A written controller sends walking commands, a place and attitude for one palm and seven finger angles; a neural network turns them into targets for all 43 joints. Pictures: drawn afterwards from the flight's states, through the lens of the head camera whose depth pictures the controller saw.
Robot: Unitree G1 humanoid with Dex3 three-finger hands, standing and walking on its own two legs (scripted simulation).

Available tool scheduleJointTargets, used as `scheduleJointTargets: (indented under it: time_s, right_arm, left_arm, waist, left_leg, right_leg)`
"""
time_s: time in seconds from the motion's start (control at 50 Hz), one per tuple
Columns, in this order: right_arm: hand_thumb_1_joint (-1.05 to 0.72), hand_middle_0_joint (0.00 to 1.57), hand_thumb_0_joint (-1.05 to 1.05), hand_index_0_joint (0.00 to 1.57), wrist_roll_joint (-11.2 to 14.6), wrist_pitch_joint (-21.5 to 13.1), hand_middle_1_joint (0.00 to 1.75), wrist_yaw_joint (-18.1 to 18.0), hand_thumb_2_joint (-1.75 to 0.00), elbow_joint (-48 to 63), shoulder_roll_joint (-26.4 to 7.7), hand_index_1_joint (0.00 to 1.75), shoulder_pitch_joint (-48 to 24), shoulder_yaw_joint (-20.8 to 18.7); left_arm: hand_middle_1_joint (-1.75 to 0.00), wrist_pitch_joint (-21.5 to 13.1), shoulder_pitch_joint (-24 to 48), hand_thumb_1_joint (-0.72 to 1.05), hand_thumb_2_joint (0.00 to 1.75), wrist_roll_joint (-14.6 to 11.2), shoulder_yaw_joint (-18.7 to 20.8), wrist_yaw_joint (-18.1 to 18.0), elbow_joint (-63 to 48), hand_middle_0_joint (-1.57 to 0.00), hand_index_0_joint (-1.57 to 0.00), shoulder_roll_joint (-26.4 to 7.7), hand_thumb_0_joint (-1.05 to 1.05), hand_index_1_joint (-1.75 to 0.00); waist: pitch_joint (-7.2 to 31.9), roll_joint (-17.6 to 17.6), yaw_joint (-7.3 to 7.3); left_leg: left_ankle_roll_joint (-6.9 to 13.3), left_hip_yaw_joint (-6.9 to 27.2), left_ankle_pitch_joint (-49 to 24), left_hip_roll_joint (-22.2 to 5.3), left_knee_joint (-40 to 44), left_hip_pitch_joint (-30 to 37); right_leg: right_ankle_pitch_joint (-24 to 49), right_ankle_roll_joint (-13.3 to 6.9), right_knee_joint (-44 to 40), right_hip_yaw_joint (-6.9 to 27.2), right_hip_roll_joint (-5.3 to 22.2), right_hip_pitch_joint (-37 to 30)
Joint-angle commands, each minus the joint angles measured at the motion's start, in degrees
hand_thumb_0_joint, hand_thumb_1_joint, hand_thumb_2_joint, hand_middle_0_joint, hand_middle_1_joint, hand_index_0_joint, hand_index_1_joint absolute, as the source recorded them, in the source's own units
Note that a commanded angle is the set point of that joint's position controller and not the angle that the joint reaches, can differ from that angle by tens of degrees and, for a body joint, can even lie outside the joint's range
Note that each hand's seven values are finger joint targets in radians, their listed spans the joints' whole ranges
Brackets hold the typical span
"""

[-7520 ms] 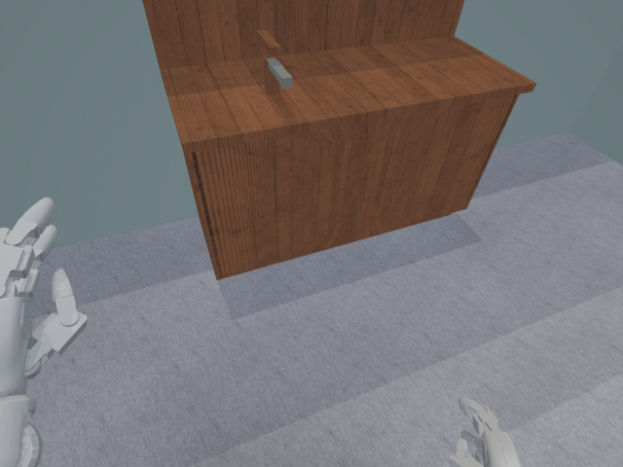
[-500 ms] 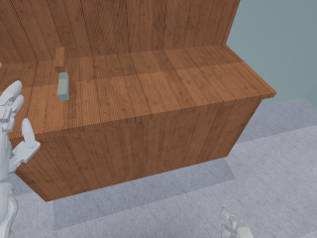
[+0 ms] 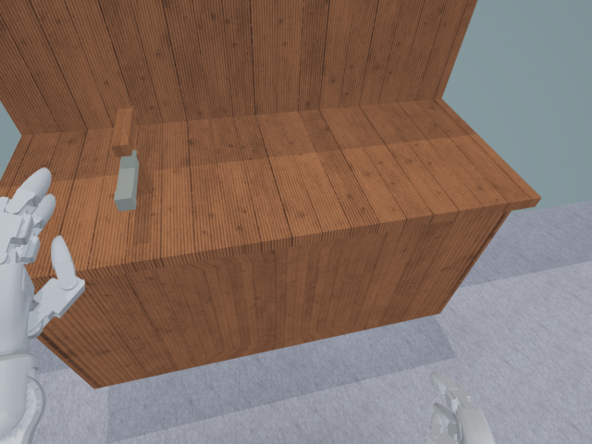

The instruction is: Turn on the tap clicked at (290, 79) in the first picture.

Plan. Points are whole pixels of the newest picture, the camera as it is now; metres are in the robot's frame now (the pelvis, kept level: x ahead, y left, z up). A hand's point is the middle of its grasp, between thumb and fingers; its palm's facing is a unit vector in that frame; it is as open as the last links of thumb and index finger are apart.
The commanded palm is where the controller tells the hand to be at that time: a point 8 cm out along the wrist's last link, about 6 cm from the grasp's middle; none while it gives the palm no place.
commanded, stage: come to a stop and stand still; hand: left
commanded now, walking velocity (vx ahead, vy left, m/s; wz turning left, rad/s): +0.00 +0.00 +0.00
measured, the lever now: (125, 200) +0.47 +0.35 +0.03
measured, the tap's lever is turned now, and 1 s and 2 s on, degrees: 0 0 0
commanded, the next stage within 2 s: look again from close up in 0.42 s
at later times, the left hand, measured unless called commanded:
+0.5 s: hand (95, 267) +0.25 +0.25 +0.16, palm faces +0.42 -0.83 -0.35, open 7.4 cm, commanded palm +0.19 +0.28 +0.17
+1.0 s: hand (85, 278) +0.23 +0.25 +0.16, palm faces +0.42 -0.84 -0.36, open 7.4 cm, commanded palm +0.18 +0.28 +0.17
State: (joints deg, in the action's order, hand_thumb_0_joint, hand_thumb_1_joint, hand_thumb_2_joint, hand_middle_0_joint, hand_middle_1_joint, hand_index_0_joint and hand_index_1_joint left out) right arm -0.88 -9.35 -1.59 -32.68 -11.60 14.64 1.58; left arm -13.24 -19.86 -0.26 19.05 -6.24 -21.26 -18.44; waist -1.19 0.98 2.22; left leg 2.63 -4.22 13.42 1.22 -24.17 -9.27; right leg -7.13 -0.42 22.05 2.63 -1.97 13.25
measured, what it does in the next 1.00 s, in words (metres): stands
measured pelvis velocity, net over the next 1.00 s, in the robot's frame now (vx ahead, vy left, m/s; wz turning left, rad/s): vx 0.02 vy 0.00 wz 0.01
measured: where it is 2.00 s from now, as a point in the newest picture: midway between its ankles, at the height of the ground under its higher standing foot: outside the picture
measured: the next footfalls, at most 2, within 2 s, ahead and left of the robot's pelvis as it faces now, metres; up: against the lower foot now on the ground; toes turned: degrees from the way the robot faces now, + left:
left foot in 1.40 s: +0.11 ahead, +0.12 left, +0.00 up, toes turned +1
right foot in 1.62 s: +0.19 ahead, -0.07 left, +0.00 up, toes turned -4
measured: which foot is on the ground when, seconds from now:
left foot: down 0.00-1.00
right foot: down 0.00-1.00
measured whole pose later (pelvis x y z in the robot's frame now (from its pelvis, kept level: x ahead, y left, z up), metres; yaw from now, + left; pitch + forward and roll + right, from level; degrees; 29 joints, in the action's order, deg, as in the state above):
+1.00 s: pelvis +0.02 +0.00 +0.00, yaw +1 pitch -1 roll +0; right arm -0.7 -4.6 -3.3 -33.7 -11.3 13.7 1.4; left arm -10.4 -24.6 -2.2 18.6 -7.4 -23.5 -20.1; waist 0.1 0.3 1.0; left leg 2.6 -3.4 14.8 1.4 -23.9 -8.5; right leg -9.3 -0.5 22.9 1.9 -1.8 12.8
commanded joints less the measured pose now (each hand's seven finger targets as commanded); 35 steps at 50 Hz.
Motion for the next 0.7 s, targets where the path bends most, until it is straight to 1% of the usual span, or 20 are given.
scheduleJointTargets:
  time_s: [0.0, 0.04, 0.06, 0.1, 0.14, 0.16, 0.18, 0.22, 0.26, 0.32, 0.36, 0.42, 0.46, 0.5, 0.54, 0.56, 0.6, 0.64, 0.66, 0.68]
  right_arm:
    - [-0.9, 0.2, 0.0, 0.2, 0.5, -2.2, 0.3, -0.9, -0.9, 8.7, -6.2, 0.3, -5.4, -2.5]
    - [-0.9, 0.2, 0.0, 0.2, 0.5, -1.6, 0.3, -1.0, -0.9, 8.8, -6.3, 0.3, -5.6, -2.7]
    - [-0.9, 0.2, 0.0, 0.2, 0.4, -1.5, 0.3, -1.1, -0.9, 8.8, -6.4, 0.3, -5.9, -2.7]
    - [-0.9, 0.2, 0.0, 0.2, 0.6, -0.8, 0.3, -1.1, -0.9, 9.0, -6.2, 0.3, -6.0, -2.7]
    - [-0.9, 0.2, 0.0, 0.2, 0.8, -0.2, 0.3, -1.2, -0.9, 9.2, -6.2, 0.3, -6.2, -2.7]
    - [-0.9, 0.2, 0.0, 0.2, 0.7, 0.0, 0.3, -1.4, -0.9, 9.1, -6.3, 0.3, -6.6, -2.7]
    - [-0.9, 0.2, 0.0, 0.2, 0.8, 0.3, 0.3, -1.5, -0.9, 9.2, -6.2, 0.3, -6.6, -2.6]
    - [-0.9, 0.2, 0.0, 0.2, 0.9, 0.8, 0.3, -1.6, -0.9, 9.2, -6.2, 0.3, -6.5, -2.7]
    - [-0.9, 0.2, 0.0, 0.2, 0.8, 1.0, 0.3, -2.0, -0.9, 9.1, -6.4, 0.3, -7.0, -2.7]
    - [-0.9, 0.2, 0.0, 0.2, 0.8, 1.4, 0.3, -2.1, -0.9, 8.9, -6.4, 0.3, -6.9, -2.7]
    - [-0.9, 0.2, 0.0, 0.2, 0.7, 1.6, 0.3, -2.4, -0.9, 8.8, -6.5, 0.3, -7.3, -2.7]
    - [-0.9, 0.2, 0.0, 0.2, 0.8, 1.9, 0.3, -2.5, -0.9, 8.9, -6.4, 0.3, -7.3, -2.7]
    - [-0.9, 0.2, 0.0, 0.2, 0.7, 1.9, 0.3, -2.7, -0.9, 9.1, -6.4, 0.3, -7.7, -2.6]
    - [-0.9, 0.2, 0.0, 0.2, 0.8, 2.2, 0.3, -2.6, -0.9, 9.0, -6.3, 0.3, -7.5, -2.5]
    - [-0.9, 0.2, 0.0, 0.2, 0.7, 2.2, 0.3, -2.6, -0.9, 9.1, -6.3, 0.3, -7.6, -2.5]
    - [-0.9, 0.2, 0.0, 0.2, 0.7, 2.3, 0.3, -2.7, -0.9, 9.1, -6.3, 0.3, -7.7, -2.5]
    - [-0.9, 0.2, 0.0, 0.2, 0.7, 2.3, 0.3, -2.6, -0.9, 9.0, -6.3, 0.3, -7.5, -2.5]
    - [-0.9, 0.2, 0.0, 0.2, 0.7, 2.3, 0.3, -2.6, -0.9, 9.1, -6.3, 0.3, -7.4, -2.5]
    - [-0.9, 0.2, 0.0, 0.2, 0.7, 2.1, 0.3, -2.7, -0.9, 9.2, -6.3, 0.3, -7.6, -2.5]
    - [-0.9, 0.2, 0.0, 0.2, 0.7, 2.1, 0.3, -2.6, -0.9, 9.2, -6.3, 0.3, -7.6, -2.4]
  left_arm:
    - [-0.3, -2.8, 4.8, 0.9, 0.9, -1.0, 5.3, -1.0, -12.5, -0.2, -0.2, -10.1, 0.0, -0.3]
    - [-0.3, -2.6, 2.8, 0.9, 0.9, -1.4, 6.3, -1.1, -13.3, -0.2, -0.2, -10.9, 0.0, -0.3]
    - [-0.3, -2.4, 1.6, 0.9, 0.9, -1.6, 7.3, -1.1, -13.5, -0.2, -0.2, -11.7, 0.0, -0.3]
    - [-0.3, -2.2, 0.3, 0.9, 0.9, -1.9, 7.1, -1.1, -14.8, -0.2, -0.2, -11.4, 0.0, -0.3]
    - [-0.3, -2.0, -1.0, 0.9, 0.9, -2.2, 7.3, -1.1, -15.2, -0.2, -0.2, -11.5, 0.0, -0.3]
    - [-0.3, -1.9, -1.3, 0.9, 0.9, -2.2, 8.1, -1.3, -15.5, -0.2, -0.2, -12.4, 0.0, -0.3]
    - [-0.3, -1.8, -1.9, 0.9, 0.9, -2.4, 7.6, -1.3, -15.2, -0.2, -0.2, -11.6, 0.0, -0.3]
    - [-0.3, -1.5, -2.1, 0.9, 0.9, -2.5, 7.3, -1.5, -15.1, -0.2, -0.2, -11.4, 0.0, -0.3]
    - [-0.3, -1.2, -1.7, 0.9, 0.9, -2.6, 7.7, -1.7, -15.0, -0.2, -0.2, -11.9, 0.0, -0.3]
    - [-0.3, -0.9, -0.6, 0.9, 0.9, -2.5, 6.2, -1.8, -14.7, -0.2, -0.2, -10.8, 0.0, -0.3]
    - [-0.3, -0.8, 0.5, 0.9, 0.9, -2.4, 7.0, -2.0, -15.5, -0.2, -0.2, -12.0, 0.0, -0.3]
    - [-0.3, -0.6, 1.1, 0.9, 0.9, -2.3, 5.7, -2.1, -15.0, -0.2, -0.2, -11.0, 0.0, -0.3]
    - [-0.3, -0.5, 1.9, 0.9, 0.9, -2.3, 6.3, -2.2, -15.7, -0.2, -0.2, -11.8, 0.0, -0.3]
    - [-0.3, -0.3, 1.2, 0.9, 0.9, -2.3, 5.3, -2.1, -14.4, -0.2, -0.2, -10.7, 0.0, -0.3]
    - [-0.3, -0.3, 1.5, 0.9, 0.9, -2.3, 5.3, -2.1, -14.6, -0.2, -0.2, -10.8, 0.0, -0.3]
    - [-0.3, -0.3, 1.5, 0.9, 0.9, -2.4, 6.3, -2.3, -14.4, -0.2, -0.2, -11.8, 0.0, -0.3]
    - [-0.3, -0.4, 1.7, 0.9, 0.9, -2.2, 5.2, -2.1, -14.3, -0.2, -0.2, -10.7, 0.0, -0.3]
    - [-0.3, -0.4, 1.8, 0.9, 0.9, -2.1, 5.1, -2.1, -14.4, -0.2, -0.2, -10.8, 0.0, -0.3]
    - [-0.3, -0.5, 2.0, 0.9, 0.9, -2.2, 5.9, -2.1, -15.0, -0.2, -0.2, -11.8, 0.0, -0.3]
    - [-0.3, -0.5, 1.8, 0.9, 0.9, -2.2, 5.1, -2.1, -14.7, -0.2, -0.2, -11.0, 0.0, -0.3]
  waist:
    - [7.5, -4.0, -0.7]
    - [9.1, -2.3, -0.75]
    - [9.3, -3.4, -0.92]
    - [11.1, -3.8, -0.99]
    - [11.3, -3.5, -0.95]
    - [11.2, -4.4, -1.14]
    - [11.0, -4.1, -1.08]
    - [11.1, -3.1, -1.1]
    - [10.1, -3.7, -1.24]
    - [10.0, -2.7, -1.27]
    - [9.6, -3.8, -1.32]
    - [9.4, -3.5, -1.23]
    - [8.6, -4.5, -1.21]
    - [7.9, -3.3, -1.13]
    - [7.2, -3.5, -1.1]
    - [6.5, -4.1, -1.1]
    - [6.7, -4.6, -1.13]
    - [6.2, -4.7, -1.11]
    - [6.2, -5.3, -1.12]
    - [6.0, -5.0, -1.05]
  left_leg:
    - [-3.0, 4.6, -6.6, -3.8, 5.6, -2.5]
    - [-3.1, 4.4, -10.3, -3.6, 4.1, -1.7]
    - [-3.6, 4.2, -13.9, -3.3, 3.5, -0.7]
    - [-4.0, 4.3, -18.9, -3.8, 2.3, 0.2]
    - [-4.1, 4.3, -20.2, -3.8, 1.8, 0.5]
    - [-4.4, 4.0, -22.1, -3.6, 1.4, 0.8]
    - [-4.4, 4.2, -22.3, -4.0, 1.4, 0.6]
    - [-4.2, 4.1, -20.9, -4.0, 1.2, 0.6]
    - [-4.1, 4.1, -19.9, -3.8, 1.4, 0.9]
    - [-3.7, 4.4, -16.7, -4.0, 1.9, 0.7]
    - [-3.6, 4.2, -16.7, -3.8, 2.2, 1.1]
    - [-3.4, 4.5, -15.4, -4.1, 3.0, 0.8]
    - [-3.4, 4.5, -14.2, -3.8, 3.7, 0.3]
    - [-3.3, 4.7, -12.0, -4.0, 4.4, -0.6]
    - [-3.1, 4.9, -9.3, -4.0, 5.2, -1.6]
    - [-3.1, 4.8, -8.6, -3.7, 5.7, -1.9]
    - [-3.1, 5.1, -7.5, -3.9, 6.5, -2.5]
    - [-2.9, 5.2, -6.2, -4.0, 7.1, -3.0]
    - [-3.2, 5.2, -7.1, -3.8, 7.5, -2.7]
    - [-3.2, 5.5, -6.5, -4.2, 7.9, -3.2]
  right_leg:
    - [5.5, -1.0, -1.1, 2.9, 2.4, -7.1]
    - [10.1, -1.1, -0.7, 2.9, 2.9, -8.3]
    - [13.4, -1.4, 0.2, 2.9, 2.9, -8.1]
    - [17.8, -1.4, 1.8, 2.1, 3.3, -9.6]
    - [18.9, -1.3, 1.9, 2.1, 3.4, -9.5]
    - [20.3, -1.5, 2.3, 2.1, 3.3, -9.1]
    - [20.3, -1.3, 2.3, 1.7, 3.6, -9.3]
    - [19.9, -1.3, 2.1, 2.0, 3.6, -9.3]
    - [19.6, -1.3, 1.5, 2.6, 3.7, -8.1]
    - [16.7, -1.2, 0.7, 2.9, 3.7, -7.8]
    - [16.9, -1.3, 0.4, 3.0, 3.7, -7.5]
    - [14.4, -0.9, 0.2, 2.4, 3.4, -7.7]
    - [13.2, -0.9, -0.4, 2.4, 3.3, -7.5]
    - [10.9, -0.8, -1.0, 2.2, 3.1, -7.6]
    - [8.6, -0.6, -1.8, 2.4, 3.1, -7.5]
    - [7.9, -0.7, -2.3, 2.5, 3.0, -7.1]
    - [6.6, -0.6, -2.1, 2.1, 2.7, -7.8]
    - [5.6, -0.4, -2.3, 1.7, 2.4, -7.7]
    - [5.9, -0.4, -2.0, 1.3, 2.2, -7.6]
    - [5.3, -0.2, -1.7, 0.9, 2.2, -7.9]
